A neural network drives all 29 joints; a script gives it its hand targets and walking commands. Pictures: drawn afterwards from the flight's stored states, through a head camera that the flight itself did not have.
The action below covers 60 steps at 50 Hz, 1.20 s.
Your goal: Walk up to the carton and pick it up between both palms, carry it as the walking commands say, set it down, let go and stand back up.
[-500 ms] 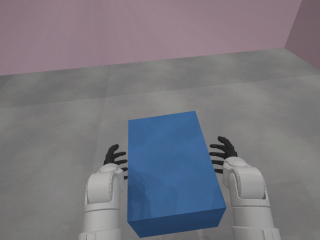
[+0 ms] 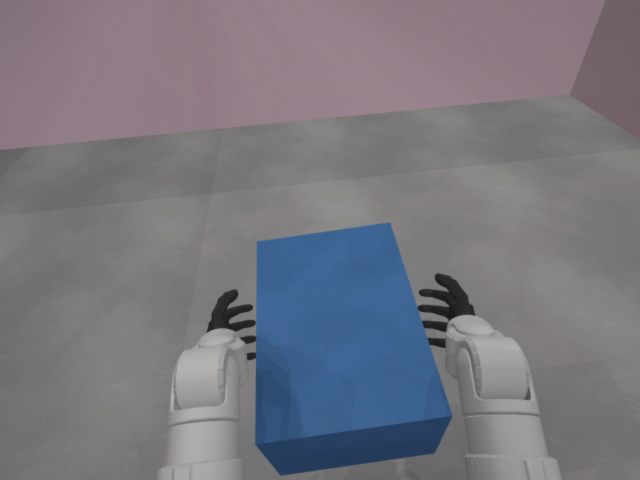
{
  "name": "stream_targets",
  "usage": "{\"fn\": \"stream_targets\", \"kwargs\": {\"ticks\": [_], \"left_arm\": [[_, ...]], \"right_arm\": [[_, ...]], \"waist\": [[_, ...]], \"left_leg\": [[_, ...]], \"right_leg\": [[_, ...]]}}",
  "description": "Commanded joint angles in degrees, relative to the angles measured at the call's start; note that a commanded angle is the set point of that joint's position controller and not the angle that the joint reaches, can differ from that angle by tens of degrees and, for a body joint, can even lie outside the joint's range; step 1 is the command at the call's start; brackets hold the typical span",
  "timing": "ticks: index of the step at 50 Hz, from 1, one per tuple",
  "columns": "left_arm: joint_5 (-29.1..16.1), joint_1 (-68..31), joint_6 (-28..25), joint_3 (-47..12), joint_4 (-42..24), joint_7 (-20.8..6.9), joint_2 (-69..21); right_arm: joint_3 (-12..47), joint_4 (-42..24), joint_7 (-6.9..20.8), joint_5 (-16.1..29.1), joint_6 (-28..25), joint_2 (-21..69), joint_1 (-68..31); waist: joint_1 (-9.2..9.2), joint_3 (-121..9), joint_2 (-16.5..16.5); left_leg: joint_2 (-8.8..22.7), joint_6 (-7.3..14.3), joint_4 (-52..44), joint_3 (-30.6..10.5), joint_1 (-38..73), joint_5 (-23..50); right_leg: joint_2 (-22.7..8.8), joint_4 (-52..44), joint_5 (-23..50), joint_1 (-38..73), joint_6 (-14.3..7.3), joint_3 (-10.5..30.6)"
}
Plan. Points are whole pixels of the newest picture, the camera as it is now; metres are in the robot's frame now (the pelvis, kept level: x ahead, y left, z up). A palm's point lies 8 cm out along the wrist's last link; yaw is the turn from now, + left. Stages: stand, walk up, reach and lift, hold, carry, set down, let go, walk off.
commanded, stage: carry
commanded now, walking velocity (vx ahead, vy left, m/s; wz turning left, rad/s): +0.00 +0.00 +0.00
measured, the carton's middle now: (339, 339) +0.33 +0.01 -0.01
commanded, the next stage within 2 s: none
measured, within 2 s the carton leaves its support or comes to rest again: neither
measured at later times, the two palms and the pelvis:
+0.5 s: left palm (221, 350) +0.28 +0.15 +0.06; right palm (461, 338) +0.28 -0.14 +0.06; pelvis +0.00 +0.00 +0.00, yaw +0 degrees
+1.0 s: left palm (219, 349) +0.28 +0.16 +0.06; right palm (458, 339) +0.28 -0.14 +0.06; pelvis +0.00 +0.00 +0.00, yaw +0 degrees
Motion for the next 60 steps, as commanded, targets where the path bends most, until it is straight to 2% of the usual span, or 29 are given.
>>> {"fn": "stream_targets", "kwargs": {"ticks": [1, 9, 17, 38, 60], "left_arm": [[-19.58, -33.53, -2.67, -34.16, -6.62, -22.31, -50.66], [-17.54, -31.67, -4.97, -33.26, -6.82, -21.98, -48.94], [-15.99, -28.77, -6.8, -33.29, -7.87, -21.57, -47.24], [-15.14, -26.6, -7.35, -33.04, -8.03, -21.29, -45.56], [-14.32, -25.07, -9.05, -32.55, -8.14, -20.87, -44.52]], "right_arm": [[31.35, -5.24, 15.71, 19.85, -2.86, 51.7, -27.74], [29.98, -3.98, 15.55, 18.06, -4.93, 50.14, -25.36], [30.32, -5.85, 15.24, 17.52, -6.73, 48.4, -24.49], [30.1, -7.07, 14.66, 16.96, -7.41, 46.5, -23.66], [29.7, -7.95, 14.21, 16.42, -9.12, 44.93, -23.06]], "waist": [[-0.01, -14.73, -0.58], [0.04, -14.75, -0.49], [-0.06, -14.34, -0.65], [-0.13, -13.55, -0.55], [-0.14, -14.08, -0.4]], "left_leg": [[5.42, 2.27, -4.13, -3.71, 4.6, 5.7], [5.47, 2.18, -3.93, -3.85, 4.96, 6.45], [5.54, 2.18, -3.74, -4.06, 5.02, 6.27], [5.54, 2.32, -4.39, -4.26, 5.01, 5.59], [5.63, 2.46, -4.31, -4.37, 5.67, 7.06]], "right_leg": [[-7.51, -5.69, 3.4, 6.11, -1.17, 6.59], [-7.54, -5.34, 4.29, 6.38, -0.9, 6.18], [-7.84, -5.54, 3.9, 5.96, -0.74, 6.24], [-7.84, -6.12, 2.29, 5.25, -0.64, 6.04], [-7.81, -5.74, 3.89, 5.77, -0.63, 5.72]]}}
